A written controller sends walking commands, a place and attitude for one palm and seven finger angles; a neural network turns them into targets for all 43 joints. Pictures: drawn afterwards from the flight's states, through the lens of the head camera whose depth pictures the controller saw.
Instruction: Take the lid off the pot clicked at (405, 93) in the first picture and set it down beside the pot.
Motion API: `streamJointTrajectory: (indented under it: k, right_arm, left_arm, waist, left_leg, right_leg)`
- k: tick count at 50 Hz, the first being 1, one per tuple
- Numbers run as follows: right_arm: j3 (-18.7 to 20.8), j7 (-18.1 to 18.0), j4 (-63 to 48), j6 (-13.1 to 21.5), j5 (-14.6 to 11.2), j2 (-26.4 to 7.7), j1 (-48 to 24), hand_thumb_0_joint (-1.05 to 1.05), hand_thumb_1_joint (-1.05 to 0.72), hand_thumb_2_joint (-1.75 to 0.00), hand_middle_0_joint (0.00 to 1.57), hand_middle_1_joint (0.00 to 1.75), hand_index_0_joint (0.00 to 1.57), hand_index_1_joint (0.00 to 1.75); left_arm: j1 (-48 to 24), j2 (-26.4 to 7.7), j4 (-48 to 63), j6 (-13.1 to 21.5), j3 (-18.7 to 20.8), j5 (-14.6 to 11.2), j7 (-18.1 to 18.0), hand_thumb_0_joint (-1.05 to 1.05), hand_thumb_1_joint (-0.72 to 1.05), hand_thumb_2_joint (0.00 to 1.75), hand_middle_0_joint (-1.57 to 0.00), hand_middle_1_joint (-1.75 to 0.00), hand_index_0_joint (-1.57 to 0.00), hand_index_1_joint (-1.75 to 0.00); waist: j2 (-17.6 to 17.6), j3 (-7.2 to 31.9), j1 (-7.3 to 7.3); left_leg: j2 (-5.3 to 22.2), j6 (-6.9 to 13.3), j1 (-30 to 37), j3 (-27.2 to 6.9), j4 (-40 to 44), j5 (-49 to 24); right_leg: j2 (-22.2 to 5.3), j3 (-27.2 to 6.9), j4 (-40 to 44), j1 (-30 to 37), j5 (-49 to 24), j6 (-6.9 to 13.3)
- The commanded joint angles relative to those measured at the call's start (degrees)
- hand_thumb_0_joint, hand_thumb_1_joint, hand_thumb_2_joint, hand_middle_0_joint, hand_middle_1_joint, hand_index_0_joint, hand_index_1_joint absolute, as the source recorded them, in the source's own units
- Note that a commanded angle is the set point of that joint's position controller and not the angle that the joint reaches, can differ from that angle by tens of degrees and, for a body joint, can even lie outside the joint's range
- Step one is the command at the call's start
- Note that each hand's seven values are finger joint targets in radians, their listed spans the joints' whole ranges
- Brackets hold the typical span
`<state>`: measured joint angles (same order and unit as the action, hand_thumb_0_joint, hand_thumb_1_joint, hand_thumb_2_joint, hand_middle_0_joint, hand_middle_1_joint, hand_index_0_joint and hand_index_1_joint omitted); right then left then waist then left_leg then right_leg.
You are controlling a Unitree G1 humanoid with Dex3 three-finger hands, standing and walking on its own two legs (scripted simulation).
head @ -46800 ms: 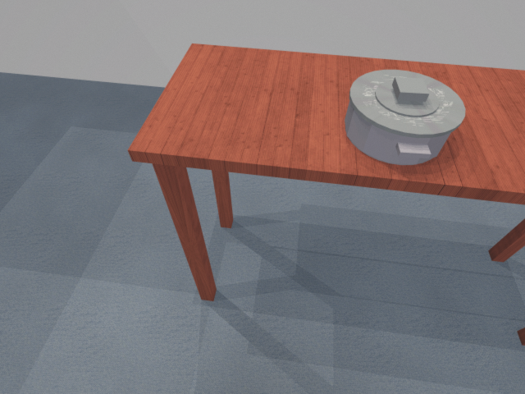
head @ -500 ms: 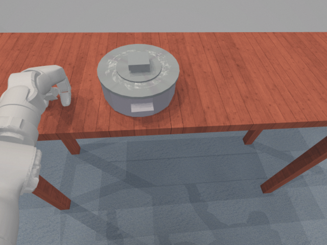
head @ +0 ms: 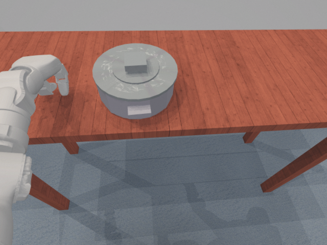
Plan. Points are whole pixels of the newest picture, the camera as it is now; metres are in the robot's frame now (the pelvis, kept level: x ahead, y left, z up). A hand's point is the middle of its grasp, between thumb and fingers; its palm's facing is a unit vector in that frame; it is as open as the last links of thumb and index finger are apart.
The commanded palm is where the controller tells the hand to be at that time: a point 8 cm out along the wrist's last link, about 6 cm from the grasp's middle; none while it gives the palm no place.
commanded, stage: open the fingers wide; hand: left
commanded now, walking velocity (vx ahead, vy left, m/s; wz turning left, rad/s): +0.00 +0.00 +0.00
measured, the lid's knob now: (135, 61) +0.51 +0.06 +0.16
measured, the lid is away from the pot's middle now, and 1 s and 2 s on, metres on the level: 0.00 0.00 0.00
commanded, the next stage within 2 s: raise the empty hand in 0.76 s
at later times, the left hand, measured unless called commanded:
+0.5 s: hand (39, 94) +0.45 +0.29 +0.11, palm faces -0.37 -0.09 -0.92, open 9.0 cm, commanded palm +0.45 +0.28 +0.16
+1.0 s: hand (34, 93) +0.45 +0.29 +0.11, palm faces -0.35 -0.08 -0.93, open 11.0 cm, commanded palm +0.45 +0.28 +0.18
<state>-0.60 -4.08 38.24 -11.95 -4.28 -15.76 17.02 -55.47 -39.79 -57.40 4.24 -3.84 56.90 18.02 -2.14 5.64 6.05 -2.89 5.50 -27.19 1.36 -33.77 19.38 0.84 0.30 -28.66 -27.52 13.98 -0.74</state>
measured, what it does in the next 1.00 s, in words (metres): stands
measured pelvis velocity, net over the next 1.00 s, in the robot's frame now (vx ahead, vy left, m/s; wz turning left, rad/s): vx -0.01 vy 0.02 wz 0.01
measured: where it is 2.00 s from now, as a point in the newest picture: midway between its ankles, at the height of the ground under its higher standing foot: outside the picture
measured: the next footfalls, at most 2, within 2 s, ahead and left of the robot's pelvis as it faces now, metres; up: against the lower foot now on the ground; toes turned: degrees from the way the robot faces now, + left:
none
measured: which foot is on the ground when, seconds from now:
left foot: down 0.00-1.00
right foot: down 0.00-1.00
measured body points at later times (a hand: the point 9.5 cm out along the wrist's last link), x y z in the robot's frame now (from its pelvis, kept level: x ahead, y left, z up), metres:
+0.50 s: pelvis -0.01 +0.00 +0.00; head +0.05 +0.02 +0.45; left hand +0.47 +0.29 +0.16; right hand +0.05 -0.27 -0.12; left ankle -0.04 +0.05 -0.73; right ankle -0.01 -0.14 -0.73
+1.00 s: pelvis -0.01 +0.02 +0.00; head +0.04 +0.03 +0.45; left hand +0.46 +0.30 +0.17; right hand +0.04 -0.26 -0.12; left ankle -0.04 +0.05 -0.73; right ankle -0.01 -0.14 -0.73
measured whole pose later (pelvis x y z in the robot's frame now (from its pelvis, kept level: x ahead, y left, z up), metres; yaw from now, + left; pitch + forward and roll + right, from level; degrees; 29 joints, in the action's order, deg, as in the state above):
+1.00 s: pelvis -0.01 +0.02 +0.00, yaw +0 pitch +11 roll -3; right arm -1.0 -3.6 38.7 -11.9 -4.7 -15.6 17.2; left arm -58.0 -39.3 -61.2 2.4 -7.3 56.0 18.4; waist -1.9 5.5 5.9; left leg -3.9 6.8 -26.3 1.4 -34.2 18.8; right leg -0.1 0.3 -28.5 -26.2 13.4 -0.2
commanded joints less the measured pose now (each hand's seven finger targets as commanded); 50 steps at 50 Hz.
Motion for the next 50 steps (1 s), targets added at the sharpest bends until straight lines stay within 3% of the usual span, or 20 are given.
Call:
streamJointTrajectory:
  k: [1, 3, 5, 8, 12, 14, 17, 19, 21, 24, 25, 28, 30, 31, 35, 37, 41, 45, 47, 50]
  right_arm:
    - [1.6, -0.5, -3.4, 1.0, -0.2, -9.8, 2.7, 0.00, -0.90, -0.90, 0.20, 0.30, 0.20, 0.30]
    - [1.8, -0.1, -3.4, 0.3, -0.7, -10.6, 1.6, 0.00, -0.90, -0.90, 0.20, 0.30, 0.20, 0.30]
    - [2.9, -0.1, -4.7, -0.2, -0.2, -10.3, 0.9, 0.00, -0.90, -0.90, 0.20, 0.30, 0.20, 0.30]
    - [3.1, -1.5, -6.1, 0.6, 0.5, -9.5, 1.8, 0.00, -0.90, -0.90, 0.20, 0.30, 0.20, 0.30]
    - [2.0, -1.1, -3.5, -0.2, -0.4, -9.8, 2.3, 0.00, -0.90, -0.90, 0.20, 0.30, 0.20, 0.30]
    - [1.8, -0.7, -3.8, -0.3, -0.6, -10.1, 1.5, 0.00, -0.90, -0.90, 0.20, 0.30, 0.20, 0.30]
    - [2.8, -0.4, -5.5, -0.6, 0.1, -9.5, 0.5, 0.00, -0.90, -0.90, 0.20, 0.30, 0.20, 0.30]
    - [3.1, -0.8, -5.6, 0.2, 0.4, -9.1, 1.5, 0.00, -0.90, -0.90, 0.20, 0.30, 0.20, 0.30]
    - [2.6, -0.8, -4.9, 0.0, 0.3, -9.1, 2.2, 0.00, -0.90, -0.90, 0.20, 0.30, 0.20, 0.30]
    - [2.0, -0.4, -3.9, -0.3, -0.6, -9.9, 1.6, 0.00, -0.90, -0.90, 0.20, 0.30, 0.20, 0.30]
    - [2.3, -0.2, -4.0, -0.5, -0.5, -10.1, 1.3, 0.00, -0.90, -0.90, 0.20, 0.30, 0.20, 0.30]
    - [2.7, -0.6, -5.6, -0.1, 0.1, -9.8, 1.1, 0.00, -0.90, -0.90, 0.20, 0.30, 0.20, 0.30]
    - [2.8, -1.1, -6.6, 0.9, 0.5, -9.6, 1.2, 0.00, -0.90, -0.90, 0.20, 0.30, 0.20, 0.30]
    - [2.9, -1.0, -6.0, 1.0, 0.5, -9.1, 1.4, 0.00, -0.90, -0.90, 0.20, 0.30, 0.20, 0.30]
    - [2.2, 0.0, -3.8, 0.4, -0.5, -9.9, 2.3, 0.00, -0.90, -0.90, 0.20, 0.30, 0.20, 0.30]
    - [2.1, 0.0, -4.2, 0.1, -0.4, -10.3, 1.6, 0.00, -0.90, -0.90, 0.20, 0.30, 0.20, 0.30]
    - [3.1, -0.7, -6.1, 1.4, 0.3, -9.6, 1.5, 0.00, -0.90, -0.90, 0.20, 0.30, 0.20, 0.30]
    - [2.8, -0.9, -4.4, 1.5, 0.2, -9.8, 3.3, 0.00, -0.90, -0.90, 0.20, 0.30, 0.20, 0.30]
    - [2.4, -0.4, -3.7, 1.1, -0.1, -9.8, 2.3, 0.00, -0.90, -0.90, 0.20, 0.30, 0.20, 0.30]
    - [2.9, 0.0, -4.6, 1.4, 0.0, -9.7, 2.0, 0.00, -0.90, -0.90, 0.20, 0.30, 0.20, 0.30]
  left_arm:
    - [-16.1, -15.0, -5.7, -2.0, 2.8, -1.7, -1.1, 0.00, 0.50, 0.72, -0.74, -0.99, -0.89, -0.96]
    - [-21.6, -11.1, -2.4, -3.1, -2.3, -1.0, -0.6, 0.00, 0.44, 0.74, -0.72, -0.95, -0.85, -0.92]
    - [-32.0, -9.1, 9.6, -2.3, -4.3, -0.7, 0.0, 0.00, 0.38, 0.77, -0.70, -0.91, -0.82, -0.89]
    - [-35.6, -20.3, 16.8, 0.3, 5.1, -1.1, -0.2, 0.00, 0.30, 0.78, -0.66, -0.87, -0.76, -0.85]
    - [-20.4, -13.8, -1.9, -0.8, 1.2, -2.5, 0.8, 0.00, 0.19, 0.79, -0.60, -0.83, -0.67, -0.81]
    - [-21.9, -11.8, -0.6, -1.2, -1.3, -1.5, 0.5, 0.00, 0.13, 0.81, -0.57, -0.79, -0.63, -0.78]
    - [-35.4, -14.9, 14.7, -0.2, 0.0, 0.2, -0.6, 0.00, 0.05, 0.83, -0.54, -0.75, -0.57, -0.74]
    - [-34.0, -18.0, 15.7, 0.5, 3.6, 0.1, -1.0, 0.00, 0.00, 0.83, -0.50, -0.72, -0.53, -0.72]
    - [-25.0, -18.1, 6.4, 0.1, 5.2, -1.6, -0.4, 0.00, -0.06, 0.84, -0.47, -0.70, -0.49, -0.70]
    - [-21.9, -11.2, -0.3, -1.5, -1.1, -2.3, 0.0, 0.00, -0.12, 0.86, -0.46, -0.66, -0.46, -0.66]
    - [-25.1, -9.1, 2.1, -1.7, -3.2, -1.8, 0.0, 0.00, -0.12, 0.87, -0.46, -0.65, -0.46, -0.65]
    - [-35.6, -16.5, 14.1, -0.6, 1.6, -0.3, -1.0, 0.00, -0.13, 0.88, -0.47, -0.63, -0.47, -0.63]
    - [-35.6, -20.6, 18.7, 1.3, 5.6, -1.1, -1.5, 0.00, -0.12, 0.87, -0.46, -0.65, -0.46, -0.65]
    - [-31.7, -19.0, 14.6, 0.8, 5.1, -1.1, -1.4, 0.00, -0.12, 0.87, -0.46, -0.65, -0.46, -0.65]
    - [-20.2, -10.1, -1.6, -1.5, -1.1, -2.0, -0.5, 0.00, -0.12, 0.87, -0.46, -0.64, -0.46, -0.64]
    - [-25.2, -12.6, 2.9, -1.8, -0.5, -1.0, -0.8, 0.00, -0.13, 0.89, -0.47, -0.62, -0.47, -0.62]
    - [-38.4, -16.6, 18.0, 0.8, 1.9, -1.1, -1.5, 0.00, -0.13, 0.89, -0.47, -0.62, -0.47, -0.62]
    - [-29.9, -17.1, 7.8, -0.2, 3.8, -1.5, -1.5, 0.00, -0.12, 0.88, -0.47, -0.64, -0.47, -0.64]
    - [-29.8, -14.1, 4.3, -1.8, 0.9, -1.0, -1.8, 0.00, -0.12, 0.88, -0.47, -0.64, -0.47, -0.64]
    - [-34.8, -10.6, 10.5, -2.3, -2.2, -0.8, -1.4, 0.00, -0.12, 0.88, -0.47, -0.64, -0.47, -0.64]
  waist:
    - [1.7, 16.7, -0.48]
    - [1.1, 13.7, 0.43]
    - [-3.4, 19.6, 0.87]
    - [-6.3, 30.0, 0.52]
    - [1.6, 13.7, 0.91]
    - [0.2, 12.8, 0.53]
    - [-9.4, 24.9, 0.16]
    - [-10.5, 29.0, 0.05]
    - [-4.0, 24.3, -0.31]
    - [1.6, 14.2, 0.48]
    - [-0.7, 14.4, 0.61]
    - [-6.1, 24.1, 0.11]
    - [-8.4, 29.4, -0.60]
    - [-8.1, 28.5, -0.39]
    - [-0.1, 12.4, -0.02]
    - [-1.1, 14.9, -0.21]
    - [-7.9, 27.4, 0.48]
    - [-6.3, 21.4, -0.19]
    - [-4.3, 17.2, 0.15]
    - [-6.9, 20.9, 0.17]
  left_leg:
    - [2.3, -2.1, 12.0, -2.2, 0.7, -35.6]
    - [2.4, -1.8, 11.0, -2.3, 2.3, -27.7]
    - [2.9, -1.2, 18.1, -3.7, 0.9, -34.1]
    - [2.0, -1.4, 24.7, -4.5, -0.5, -42.4]
    - [2.1, -1.5, 13.2, -2.9, 1.0, -31.5]
    - [2.1, -1.7, 12.3, -3.0, 1.7, -28.7]
    - [2.3, -2.1, 21.8, -4.7, 0.3, -36.4]
    - [2.5, -3.1, 26.3, -5.8, -1.1, -44.1]
    - [2.4, -2.3, 20.5, -4.6, -0.7, -41.3]
    - [2.4, -1.8, 12.6, -3.6, 1.9, -29.2]
    - [2.6, -1.7, 13.7, -3.8, 1.8, -29.0]
    - [2.3, -2.0, 20.8, -5.3, 1.5, -33.1]
    - [2.5, -2.8, 25.3, -6.0, 0.3, -41.2]
    - [2.6, -3.0, 25.3, -6.2, 0.0, -42.0]
    - [2.7, -2.3, 13.3, -4.3, 2.3, -28.9]
    - [2.6, -2.0, 13.9, -4.7, 2.9, -26.7]
    - [2.9, -2.7, 25.1, -7.1, 1.3, -35.3]
    - [2.9, -3.7, 21.8, -6.8, 1.8, -36.2]
    - [2.8, -3.2, 17.9, -6.0, 2.7, -31.3]
    - [3.6, -3.6, 22.7, -7.4, 2.2, -35.5]
  right_leg:
    - [2.4, 2.1, -0.1, 7.2, -16.7, 3.0]
    - [2.1, 2.2, 1.0, 4.9, -13.1, 3.4]
    - [2.0, 1.6, 0.7, 3.5, -14.0, 3.6]
    - [2.4, 0.8, 0.0, 7.9, -18.7, 3.5]
    - [2.4, 2.5, 0.5, 3.9, -13.9, 3.5]
    - [2.3, 2.4, 0.5, 3.3, -12.3, 3.9]
    - [2.2, 1.4, -0.2, 3.7, -13.5, 4.3]
    - [2.6, 1.4, -0.6, 3.7, -15.5, 4.1]
    - [2.5, 1.8, -0.5, 5.5, -15.7, 3.6]
    - [2.2, 2.6, 0.5, 3.9, -12.1, 3.6]
    - [2.0, 2.3, 0.7, 2.5, -11.2, 3.8]
    - [2.3, 1.6, 0.4, 4.6, -11.8, 4.2]
    - [2.3, 1.5, -0.3, 5.5, -14.9, 4.1]
    - [2.4, 1.4, 0.0, 5.0, -14.4, 3.9]
    - [2.4, 2.6, 1.0, 2.4, -9.5, 3.9]
    - [2.2, 2.3, 0.9, 3.3, -8.9, 4.1]
    - [2.3, 1.3, 0.5, 3.2, -11.0, 3.9]
    - [2.5, 2.0, 0.8, 1.9, -10.0, 4.1]
    - [2.3, 2.1, 1.3, 2.0, -8.9, 4.2]
    - [2.1, 1.9, 1.1, 1.1, -9.5, 4.1]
